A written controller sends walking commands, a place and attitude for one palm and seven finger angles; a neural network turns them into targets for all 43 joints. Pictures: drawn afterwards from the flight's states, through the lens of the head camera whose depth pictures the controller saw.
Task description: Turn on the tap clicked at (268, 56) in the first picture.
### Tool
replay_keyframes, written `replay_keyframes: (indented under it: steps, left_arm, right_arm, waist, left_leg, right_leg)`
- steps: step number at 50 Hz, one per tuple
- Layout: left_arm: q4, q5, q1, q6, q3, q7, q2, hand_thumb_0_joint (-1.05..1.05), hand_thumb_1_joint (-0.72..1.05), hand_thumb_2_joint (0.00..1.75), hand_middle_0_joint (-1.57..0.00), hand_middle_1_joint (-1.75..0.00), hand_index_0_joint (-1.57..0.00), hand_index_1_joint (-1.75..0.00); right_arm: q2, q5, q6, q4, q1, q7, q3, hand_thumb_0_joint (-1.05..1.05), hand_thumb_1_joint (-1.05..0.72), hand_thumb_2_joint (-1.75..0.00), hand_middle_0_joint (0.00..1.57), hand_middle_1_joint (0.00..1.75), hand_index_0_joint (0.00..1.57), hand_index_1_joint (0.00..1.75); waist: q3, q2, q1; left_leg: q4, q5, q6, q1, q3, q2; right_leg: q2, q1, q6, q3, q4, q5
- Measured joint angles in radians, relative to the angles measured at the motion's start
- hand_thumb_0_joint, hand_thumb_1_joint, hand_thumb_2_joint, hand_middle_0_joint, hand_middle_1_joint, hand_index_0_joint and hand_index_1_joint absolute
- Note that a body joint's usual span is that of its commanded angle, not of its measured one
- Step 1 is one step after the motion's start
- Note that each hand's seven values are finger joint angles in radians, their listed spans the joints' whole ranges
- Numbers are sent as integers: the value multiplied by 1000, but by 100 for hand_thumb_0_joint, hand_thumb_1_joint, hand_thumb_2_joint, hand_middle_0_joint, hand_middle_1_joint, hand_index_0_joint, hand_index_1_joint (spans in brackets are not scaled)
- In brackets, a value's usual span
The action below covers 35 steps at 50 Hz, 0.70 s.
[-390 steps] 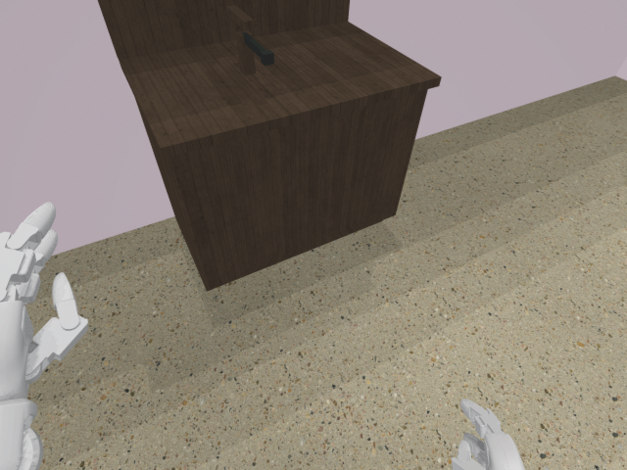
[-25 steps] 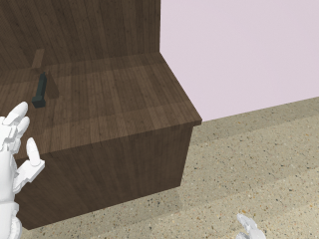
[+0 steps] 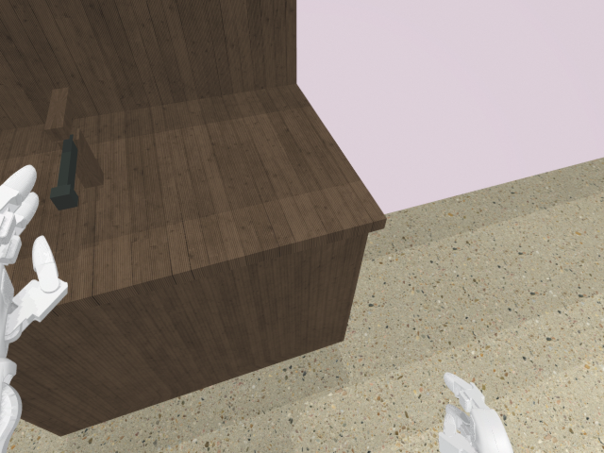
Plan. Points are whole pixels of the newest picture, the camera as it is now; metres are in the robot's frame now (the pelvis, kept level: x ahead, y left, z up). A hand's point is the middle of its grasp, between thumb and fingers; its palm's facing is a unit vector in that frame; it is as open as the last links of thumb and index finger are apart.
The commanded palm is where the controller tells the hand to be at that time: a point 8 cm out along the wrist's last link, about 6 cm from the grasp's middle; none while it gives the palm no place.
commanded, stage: look again from close up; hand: left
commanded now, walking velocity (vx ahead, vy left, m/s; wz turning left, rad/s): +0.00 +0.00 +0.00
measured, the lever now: (64, 197) +0.45 +0.42 +0.06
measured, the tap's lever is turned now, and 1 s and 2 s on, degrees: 0 0 0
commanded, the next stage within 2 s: shuffle to correct the standing spot in 0.10 s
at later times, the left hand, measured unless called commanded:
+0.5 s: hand (62, 259) +0.28 +0.29 +0.15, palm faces +0.38 -0.85 -0.38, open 7.4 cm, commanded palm +0.21 +0.32 +0.18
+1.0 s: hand (33, 264) +0.26 +0.31 +0.16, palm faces +0.44 -0.82 -0.38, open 7.4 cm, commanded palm +0.20 +0.34 +0.18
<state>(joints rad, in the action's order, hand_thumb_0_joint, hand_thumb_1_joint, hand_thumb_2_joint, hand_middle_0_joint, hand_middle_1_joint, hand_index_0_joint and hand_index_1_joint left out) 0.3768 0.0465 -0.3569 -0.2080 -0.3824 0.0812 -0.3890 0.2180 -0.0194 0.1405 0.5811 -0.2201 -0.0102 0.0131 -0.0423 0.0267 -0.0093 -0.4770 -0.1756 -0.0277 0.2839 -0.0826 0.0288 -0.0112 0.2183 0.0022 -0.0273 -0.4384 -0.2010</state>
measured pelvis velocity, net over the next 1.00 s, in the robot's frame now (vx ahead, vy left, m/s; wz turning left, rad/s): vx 0.06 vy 0.05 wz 0.05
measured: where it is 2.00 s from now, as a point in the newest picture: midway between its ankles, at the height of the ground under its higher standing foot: outside the picture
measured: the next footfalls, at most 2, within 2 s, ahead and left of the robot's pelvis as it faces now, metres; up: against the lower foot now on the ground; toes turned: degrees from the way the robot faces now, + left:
right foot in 1.28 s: +0.13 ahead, -0.04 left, +0.00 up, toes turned -3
left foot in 1.54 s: +0.16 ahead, +0.22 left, +0.00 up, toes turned +1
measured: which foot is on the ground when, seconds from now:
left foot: down 0.00-1.00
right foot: down 0.00-1.00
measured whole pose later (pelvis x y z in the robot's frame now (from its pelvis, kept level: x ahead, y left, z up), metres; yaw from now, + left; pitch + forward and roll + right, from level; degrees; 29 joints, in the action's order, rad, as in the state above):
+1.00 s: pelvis +0.06 +0.05 -0.02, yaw +3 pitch -1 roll -2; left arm 0.45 0.04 -0.42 -0.22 -0.37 0.12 -0.37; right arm 0.20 -0.01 0.07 0.59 -0.23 -0.02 0.01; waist -0.02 0.02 0.01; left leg -0.69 -0.37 -0.10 0.31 -0.06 -0.04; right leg 0.06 0.20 -0.06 -0.05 -0.59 -0.38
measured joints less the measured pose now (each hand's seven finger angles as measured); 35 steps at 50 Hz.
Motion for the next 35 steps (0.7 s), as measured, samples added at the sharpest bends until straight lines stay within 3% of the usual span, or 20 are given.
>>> replay_keyframes:
  steps: [5, 12, 17, 23, 35]
  left_arm:
    - [19, -25, -100, 17, 78, -23, 23, 1, 89, 90, -21, -30, -21, -30]
    - [46, -23, 19, 13, 7, 20, 19, 2, 89, 90, -22, -30, -22, -31]
    - [83, -21, 6, -4, 18, 29, 34, 1, 89, 90, -21, -30, -21, -30]
    - [79, -12, -51, 20, 34, 17, 14, 1, 89, 90, -21, -30, -21, -30]
    - [105, -3, -51, 5, 5, 32, 12, 1, 89, 90, -21, -30, -21, -30]
  right_arm:
    - [-18, 13, 4, -20, -18, -26, 12, 1, -90, -90, 20, 30, 20, 30]
    - [-33, 28, 22, -5, 7, -19, 30, 1, -90, -90, 20, 30, 20, 30]
    - [-33, 33, 8, -9, 41, -1, 28, 1, -90, -90, 20, 30, 20, 30]
    - [-26, 25, -31, -35, 57, -6, 16, 1, -90, -90, 20, 30, 20, 30]
    - [-5, 12, -56, -21, 15, 0, -1, 1, -90, -90, 20, 30, 20, 30]
  waist:
    - [4, -42, -4]
    - [-20, -73, -34]
    - [8, -62, -19]
    - [20, -52, 3]
    - [12, -24, -1]
  left_leg:
    - [16, -14, -18, -21, -12, -20]
    - [-1, -43, -24, -28, 2, -29]
    - [-27, -74, -32, -17, 1, -30]
    - [-83, -123, -47, -8, -3, -46]
    - [-178, -183, -66, 11, 11, -64]
  right_leg:
    - [20, -12, -13, 12, -1, -21]
    - [28, -39, -23, -3, 12, -38]
    - [29, -43, -32, -1, 18, -51]
    - [47, -29, -41, 2, -51, -105]
    - [68, -20, -35, -14, -144, -170]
